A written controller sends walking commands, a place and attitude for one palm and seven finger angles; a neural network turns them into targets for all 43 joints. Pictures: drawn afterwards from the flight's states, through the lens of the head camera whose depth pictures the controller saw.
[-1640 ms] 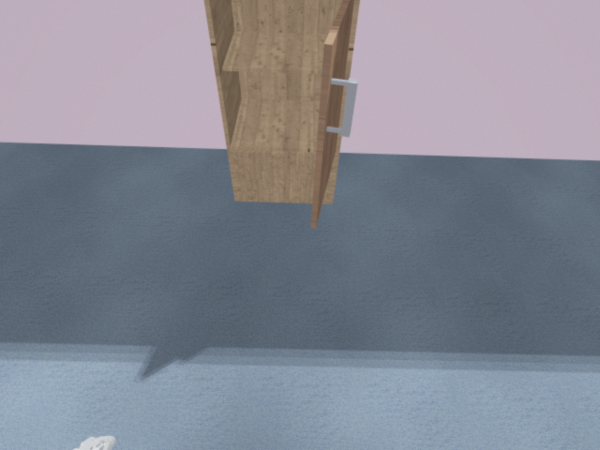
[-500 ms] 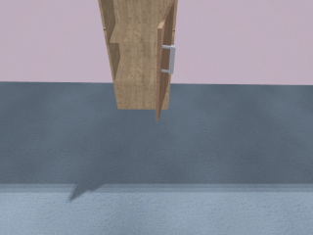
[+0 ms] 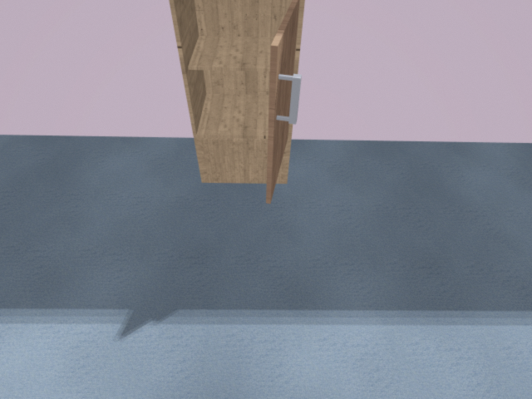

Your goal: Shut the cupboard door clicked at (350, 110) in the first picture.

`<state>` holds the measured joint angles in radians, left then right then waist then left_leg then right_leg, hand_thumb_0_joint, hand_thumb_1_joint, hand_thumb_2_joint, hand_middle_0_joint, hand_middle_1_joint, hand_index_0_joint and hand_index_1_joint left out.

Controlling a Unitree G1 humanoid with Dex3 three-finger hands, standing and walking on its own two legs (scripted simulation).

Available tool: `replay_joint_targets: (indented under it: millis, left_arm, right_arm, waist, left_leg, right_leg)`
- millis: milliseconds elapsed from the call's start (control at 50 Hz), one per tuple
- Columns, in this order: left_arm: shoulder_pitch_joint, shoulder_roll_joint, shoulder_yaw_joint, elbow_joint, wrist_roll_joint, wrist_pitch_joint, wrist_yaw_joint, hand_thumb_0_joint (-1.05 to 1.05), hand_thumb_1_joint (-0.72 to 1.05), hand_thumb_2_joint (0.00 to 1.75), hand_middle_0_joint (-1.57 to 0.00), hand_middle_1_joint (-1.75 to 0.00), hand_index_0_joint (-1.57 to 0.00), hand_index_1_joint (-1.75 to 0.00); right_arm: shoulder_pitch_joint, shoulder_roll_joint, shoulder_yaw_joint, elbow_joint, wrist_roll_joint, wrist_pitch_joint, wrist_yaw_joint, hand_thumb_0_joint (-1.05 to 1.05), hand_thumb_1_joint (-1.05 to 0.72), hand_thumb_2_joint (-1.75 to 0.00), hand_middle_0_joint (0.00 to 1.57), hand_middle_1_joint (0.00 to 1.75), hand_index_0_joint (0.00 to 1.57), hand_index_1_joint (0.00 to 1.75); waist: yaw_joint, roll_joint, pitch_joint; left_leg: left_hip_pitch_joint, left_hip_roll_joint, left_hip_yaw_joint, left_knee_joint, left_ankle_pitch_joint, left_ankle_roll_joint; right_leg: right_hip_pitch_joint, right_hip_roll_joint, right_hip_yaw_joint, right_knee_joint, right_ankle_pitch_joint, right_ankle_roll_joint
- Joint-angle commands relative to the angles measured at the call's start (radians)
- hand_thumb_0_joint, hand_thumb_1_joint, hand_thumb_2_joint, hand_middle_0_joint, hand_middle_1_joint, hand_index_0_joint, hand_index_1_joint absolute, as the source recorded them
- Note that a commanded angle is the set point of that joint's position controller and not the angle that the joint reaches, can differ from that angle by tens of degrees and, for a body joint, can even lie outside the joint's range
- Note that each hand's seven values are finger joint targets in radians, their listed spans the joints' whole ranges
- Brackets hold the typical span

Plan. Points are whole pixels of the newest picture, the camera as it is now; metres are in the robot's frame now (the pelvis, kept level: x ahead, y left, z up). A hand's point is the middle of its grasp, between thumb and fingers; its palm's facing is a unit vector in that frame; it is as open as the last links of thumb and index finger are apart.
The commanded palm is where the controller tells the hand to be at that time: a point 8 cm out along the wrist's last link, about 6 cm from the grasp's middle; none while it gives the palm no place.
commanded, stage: walk around to get in front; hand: left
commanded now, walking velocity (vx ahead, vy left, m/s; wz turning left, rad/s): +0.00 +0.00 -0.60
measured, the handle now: (287, 99) +0.91 -0.01 -0.02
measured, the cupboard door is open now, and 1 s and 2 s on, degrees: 78 78 78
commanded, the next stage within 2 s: none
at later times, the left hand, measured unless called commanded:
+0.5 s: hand out of the picture +0.06 +0.17 -0.18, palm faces -0.16 -0.95 -0.26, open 7.4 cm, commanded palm none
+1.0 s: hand out of the picture +0.15 +0.21 -0.17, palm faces -0.41 -0.88 -0.24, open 7.4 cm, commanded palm none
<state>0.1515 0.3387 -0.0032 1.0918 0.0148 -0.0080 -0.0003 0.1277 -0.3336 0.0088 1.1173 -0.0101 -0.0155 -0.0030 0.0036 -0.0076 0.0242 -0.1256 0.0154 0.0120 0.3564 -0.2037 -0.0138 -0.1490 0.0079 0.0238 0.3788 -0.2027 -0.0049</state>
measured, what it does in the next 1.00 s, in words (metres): steps on the spot, turning right: left foot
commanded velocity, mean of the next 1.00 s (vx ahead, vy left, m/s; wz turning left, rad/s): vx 0.00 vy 0.00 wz -0.60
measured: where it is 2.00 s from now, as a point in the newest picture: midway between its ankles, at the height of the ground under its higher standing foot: outside the picture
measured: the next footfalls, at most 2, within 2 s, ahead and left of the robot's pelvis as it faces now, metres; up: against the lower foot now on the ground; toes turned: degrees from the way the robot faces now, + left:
left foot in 0.86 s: +0.05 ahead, +0.13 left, +0.00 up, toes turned -26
right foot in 1.24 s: -0.09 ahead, -0.11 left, +0.00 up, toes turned -45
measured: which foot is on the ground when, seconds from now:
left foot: down 0.00-0.40, up 0.42-0.84, down 0.86-1.00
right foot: down 0.00-0.86, up 0.88-1.00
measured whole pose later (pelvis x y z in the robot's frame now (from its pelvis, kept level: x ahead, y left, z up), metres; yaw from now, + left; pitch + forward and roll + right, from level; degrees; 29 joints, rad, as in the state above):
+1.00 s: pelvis -0.03 +0.04 -0.01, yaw -30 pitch +1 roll +0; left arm 0.22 0.30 0.11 0.90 0.03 0.07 -0.03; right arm 0.19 -0.20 -0.02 0.88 -0.02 0.01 -0.03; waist 0.03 -0.06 0.04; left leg -0.20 0.04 0.06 0.48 -0.29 0.00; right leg -0.57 0.06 0.06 1.13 -0.37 0.06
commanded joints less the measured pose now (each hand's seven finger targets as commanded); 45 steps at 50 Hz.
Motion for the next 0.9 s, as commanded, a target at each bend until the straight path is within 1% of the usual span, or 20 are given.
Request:
replay_joint_targets:
  millis: [0, 80, 180, 240, 300, 340, 360, 380, 400, 420, 460, 500, 680, 740, 780, 800, 820, 840, 860, 880]
  left_arm:
    - [-0.041, 0.207, 0.039, -0.070, -0.003, -0.022, 0.011, 0.00, 0.90, 0.90, -0.20, -0.30, -0.20, -0.30]
    - [0.020, 0.100, 0.031, -0.084, -0.002, 0.014, 0.015, 0.00, 0.90, 0.90, -0.20, -0.30, -0.20, -0.30]
    - [0.041, 0.100, 0.052, -0.157, 0.005, 0.041, 0.008, 0.00, 0.90, 0.90, -0.20, -0.30, -0.20, -0.30]
    - [0.062, 0.075, 0.061, -0.191, 0.006, 0.044, 0.001, 0.00, 0.90, 0.90, -0.20, -0.30, -0.20, -0.30]
    - [0.102, 0.026, 0.071, -0.212, 0.007, 0.051, -0.008, 0.00, 0.90, 0.90, -0.20, -0.30, -0.20, -0.30]
    - [0.157, 0.017, 0.082, -0.214, 0.008, 0.048, -0.012, 0.00, 0.90, 0.90, -0.20, -0.30, -0.20, -0.30]
    - [0.214, 0.024, 0.090, -0.203, 0.013, 0.040, -0.012, 0.00, 0.90, 0.90, -0.20, -0.30, -0.20, -0.30]
    - [0.246, 0.122, 0.108, -0.206, 0.026, 0.021, 0.001, 0.00, 0.90, 0.90, -0.20, -0.30, -0.20, -0.30]
    - [0.267, 0.155, 0.106, -0.215, 0.010, 0.022, 0.012, 0.00, 0.90, 0.90, -0.20, -0.30, -0.20, -0.30]
    - [0.229, 0.144, 0.110, -0.227, 0.008, 0.023, 0.020, 0.00, 0.90, 0.90, -0.20, -0.30, -0.20, -0.30]
    - [0.121, 0.096, 0.102, -0.255, 0.005, 0.021, 0.022, 0.00, 0.90, 0.90, -0.20, -0.30, -0.20, -0.30]
    - [0.120, 0.074, 0.099, -0.257, 0.004, 0.015, 0.019, 0.00, 0.90, 0.90, -0.20, -0.30, -0.20, -0.30]
    - [0.165, 0.080, 0.118, -0.244, 0.010, 0.029, 0.012, 0.00, 0.90, 0.90, -0.20, -0.30, -0.20, -0.30]
    - [0.119, 0.090, 0.122, -0.260, 0.015, 0.038, 0.013, 0.00, 0.90, 0.90, -0.20, -0.30, -0.20, -0.30]
    - [0.072, 0.093, 0.121, -0.273, 0.009, 0.044, 0.011, 0.00, 0.90, 0.90, -0.20, -0.30, -0.20, -0.30]
    - [0.056, 0.066, 0.115, -0.285, 0.003, 0.045, 0.009, 0.00, 0.90, 0.90, -0.20, -0.30, -0.20, -0.30]
    - [0.053, 0.010, 0.107, -0.306, -0.003, 0.048, -0.001, 0.00, 0.90, 0.90, -0.20, -0.30, -0.20, -0.30]
    - [0.051, -0.003, 0.109, -0.323, 0.005, 0.044, -0.009, 0.00, 0.90, 0.90, -0.20, -0.30, -0.20, -0.30]
    - [0.049, 0.038, 0.125, -0.313, 0.017, 0.048, -0.014, 0.00, 0.90, 0.90, -0.20, -0.30, -0.20, -0.30]
    - [0.055, 0.043, 0.136, -0.285, 0.022, 0.051, -0.022, 0.00, 0.90, 0.90, -0.20, -0.30, -0.20, -0.30]
  right_arm:
    - [-0.046, -0.207, -0.044, -0.064, 0.002, -0.021, -0.012, 0.00, -0.90, -0.90, 0.20, 0.30, 0.20, 0.30]
    - [0.025, -0.090, -0.037, -0.076, 0.000, 0.001, -0.020, 0.00, -0.90, -0.90, 0.20, 0.30, 0.20, 0.30]
    - [0.040, -0.104, -0.068, -0.150, -0.002, 0.024, -0.027, 0.00, -0.90, -0.90, 0.20, 0.30, 0.20, 0.30]
    - [0.031, -0.118, -0.086, -0.188, -0.003, 0.023, -0.028, 0.00, -0.90, -0.90, 0.20, 0.30, 0.20, 0.30]
    - [-0.005, -0.118, -0.101, -0.217, -0.007, 0.014, -0.025, 0.00, -0.90, -0.90, 0.20, 0.30, 0.20, 0.30]
    - [-0.042, -0.110, -0.106, -0.240, -0.009, 0.016, -0.025, 0.00, -0.90, -0.90, 0.20, 0.30, 0.20, 0.30]
    - [-0.053, -0.100, -0.105, -0.248, -0.010, 0.023, -0.023, 0.00, -0.90, -0.90, 0.20, 0.30, 0.20, 0.30]
    - [-0.013, -0.018, -0.094, -0.268, -0.003, 0.033, -0.018, 0.00, -0.90, -0.90, 0.20, 0.30, 0.20, 0.30]
    - [-0.040, 0.000, -0.086, -0.297, 0.001, 0.038, -0.020, 0.00, -0.90, -0.90, 0.20, 0.30, 0.20, 0.30]
    - [-0.060, -0.009, -0.089, -0.295, 0.002, 0.041, -0.022, 0.00, -0.90, -0.90, 0.20, 0.30, 0.20, 0.30]
    - [-0.023, -0.018, -0.092, -0.269, -0.003, 0.034, -0.018, 0.00, -0.90, -0.90, 0.20, 0.30, 0.20, 0.30]
    - [0.000, 0.001, -0.090, -0.254, -0.005, 0.035, -0.018, 0.00, -0.90, -0.90, 0.20, 0.30, 0.20, 0.30]
    - [-0.032, 0.024, -0.085, -0.285, 0.004, 0.031, -0.027, 0.00, -0.90, -0.90, 0.20, 0.30, 0.20, 0.30]
    - [0.012, 0.028, -0.083, -0.290, 0.013, 0.022, -0.031, 0.00, -0.90, -0.90, 0.20, 0.30, 0.20, 0.30]
    - [0.106, 0.023, -0.082, -0.268, 0.015, 0.013, -0.038, 0.00, -0.90, -0.90, 0.20, 0.30, 0.20, 0.30]
    - [0.148, -0.005, -0.086, -0.260, 0.015, 0.004, -0.045, 0.00, -0.90, -0.90, 0.20, 0.30, 0.20, 0.30]
    - [0.160, -0.084, -0.100, -0.269, 0.003, -0.004, -0.047, 0.00, -0.90, -0.90, 0.20, 0.30, 0.20, 0.30]
    - [0.117, -0.146, -0.109, -0.303, 0.001, 0.005, -0.042, 0.00, -0.90, -0.90, 0.20, 0.30, 0.20, 0.30]
    - [0.065, -0.120, -0.099, -0.319, -0.007, 0.005, -0.041, 0.00, -0.90, -0.90, 0.20, 0.30, 0.20, 0.30]
    - [0.012, -0.072, -0.088, -0.325, -0.012, 0.001, -0.042, 0.00, -0.90, -0.90, 0.20, 0.30, 0.20, 0.30]
  waist:
    - [-0.004, 0.014, -0.050]
    - [-0.011, 0.000, -0.054]
    - [-0.015, 0.020, -0.020]
    - [-0.006, 0.098, -0.050]
    - [0.017, 0.210, -0.044]
    - [0.056, 0.142, -0.027]
    - [0.085, 0.054, -0.013]
    - [0.080, -0.291, -0.015]
    - [0.086, -0.296, -0.022]
    - [0.075, -0.242, -0.011]
    - [0.019, -0.089, -0.016]
    - [0.013, -0.073, -0.068]
    - [0.048, -0.121, -0.089]
    - [0.028, -0.142, -0.103]
    - [-0.017, -0.144, -0.127]
    - [-0.040, -0.095, -0.130]
    - [-0.051, 0.138, -0.108]
    - [-0.028, 0.298, -0.053]
    - [-0.017, 0.213, -0.028]
    - [0.016, 0.164, 0.003]
  left_leg:
    - [0.021, 0.110, -0.084, -0.053, 0.112, 0.036]
    - [0.028, 0.118, -0.018, 0.033, 0.130, 0.016]
    - [-0.021, 0.153, -0.005, 0.083, 0.017, 0.029]
    - [-0.022, 0.220, -0.038, 0.071, 0.019, 0.063]
    - [-0.073, 0.348, -0.064, 0.040, 0.173, 0.150]
    - [-0.161, 0.343, 0.001, 0.147, 0.186, 0.128]
    - [-0.234, 0.271, 0.072, 0.309, 0.110, 0.069]
    - [-0.400, 0.092, 0.174, 0.625, -0.223, -0.029]
    - [-0.452, 0.020, 0.038, 0.769, -0.414, -0.037]
    - [-0.458, 0.035, -0.050, 0.826, -0.360, -0.028]
    - [-0.448, 0.065, -0.064, 0.825, -0.211, -0.033]
    - [-0.401, 0.055, -0.041, 0.769, -0.174, -0.045]
    - [-0.329, 0.006, -0.027, 0.504, -0.209, -0.043]
    - [-0.226, -0.010, -0.031, 0.330, -0.225, -0.026]
    - [-0.064, -0.026, -0.012, 0.130, -0.111, -0.013]
    - [0.087, 0.025, -0.051, 0.025, -0.076, 0.008]
    - [0.180, 0.230, -0.273, -0.110, -0.161, 0.071]
    - [0.066, 0.437, -0.428, -0.162, -0.113, 0.143]
    - [-0.067, 0.456, -0.417, -0.164, -0.091, 0.191]
    - [-0.130, 0.371, -0.308, -0.135, -0.026, 0.175]
  right_leg:
    - [-0.012, -0.119, 0.111, -0.062, 0.144, -0.029]
    - [-0.071, -0.111, 0.139, 0.015, 0.248, -0.023]
    - [-0.191, -0.070, 0.169, 0.121, 0.193, -0.027]
    - [-0.235, -0.018, 0.121, 0.257, 0.154, -0.014]
    - [-0.242, 0.002, -0.009, 0.489, -0.221, 0.015]
    - [-0.145, -0.033, -0.014, 0.402, -0.199, 0.009]
    - [-0.065, -0.041, 0.009, 0.243, -0.028, -0.001]
    - [-0.012, -0.247, 0.383, 0.010, 0.196, -0.067]
    - [-0.066, -0.358, 0.577, -0.100, 0.280, -0.161]
    - [-0.100, -0.328, 0.599, -0.132, 0.139, -0.177]
    - [-0.085, -0.257, 0.468, -0.080, 0.103, -0.185]
    - [-0.063, -0.214, 0.393, -0.054, 0.171, -0.175]
    - [-0.021, -0.171, 0.453, -0.052, 0.178, -0.179]
    - [-0.069, -0.162, 0.486, -0.035, 0.200, -0.167]
    - [-0.146, -0.120, 0.463, 0.007, 0.183, -0.115]
    - [-0.276, -0.063, 0.421, 0.064, 0.093, -0.071]
    - [-0.465, 0.068, 0.275, 0.241, -0.108, -0.017]
    - [-0.521, 0.105, 0.090, 0.509, -0.329, 0.039]
    - [-0.488, 0.045, 0.088, 0.691, -0.309, 0.056]
    - [-0.462, 0.032, 0.086, 0.795, -0.241, 0.066]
